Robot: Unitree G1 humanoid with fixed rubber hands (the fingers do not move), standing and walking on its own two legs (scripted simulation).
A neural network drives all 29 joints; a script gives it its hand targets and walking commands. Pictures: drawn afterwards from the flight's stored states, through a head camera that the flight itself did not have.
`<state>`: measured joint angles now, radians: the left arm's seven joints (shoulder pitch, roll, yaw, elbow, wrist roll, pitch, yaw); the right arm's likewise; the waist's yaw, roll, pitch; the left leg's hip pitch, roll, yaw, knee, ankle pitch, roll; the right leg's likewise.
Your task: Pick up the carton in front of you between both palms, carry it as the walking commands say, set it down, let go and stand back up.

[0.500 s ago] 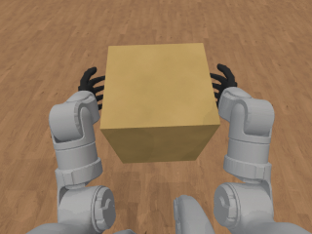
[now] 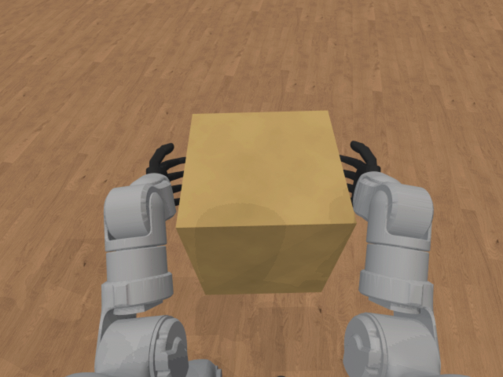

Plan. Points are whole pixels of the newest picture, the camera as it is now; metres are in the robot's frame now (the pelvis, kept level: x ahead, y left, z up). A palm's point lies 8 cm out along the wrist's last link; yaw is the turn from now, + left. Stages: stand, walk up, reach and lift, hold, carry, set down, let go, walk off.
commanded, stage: carry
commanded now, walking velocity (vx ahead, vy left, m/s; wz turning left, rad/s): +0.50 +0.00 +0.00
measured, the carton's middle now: (261, 209) +0.36 -0.01 +0.03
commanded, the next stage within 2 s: none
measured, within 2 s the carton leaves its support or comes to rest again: neither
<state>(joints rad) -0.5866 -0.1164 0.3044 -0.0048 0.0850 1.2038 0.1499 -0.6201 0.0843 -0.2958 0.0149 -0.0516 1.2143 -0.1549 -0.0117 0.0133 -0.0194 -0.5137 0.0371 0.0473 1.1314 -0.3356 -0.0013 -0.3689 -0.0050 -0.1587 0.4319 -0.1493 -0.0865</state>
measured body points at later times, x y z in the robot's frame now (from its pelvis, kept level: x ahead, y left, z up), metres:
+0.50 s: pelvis +0.32 +0.05 +0.00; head +0.30 +0.06 +0.45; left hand +0.58 +0.19 +0.08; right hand +0.56 -0.12 +0.09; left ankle +0.35 +0.11 -0.74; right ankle +0.24 -0.07 -0.66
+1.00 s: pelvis +0.63 -0.01 -0.01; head +0.62 -0.02 +0.44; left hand +0.88 +0.14 +0.06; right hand +0.88 -0.16 +0.05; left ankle +0.47 +0.10 -0.64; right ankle +0.72 -0.09 -0.74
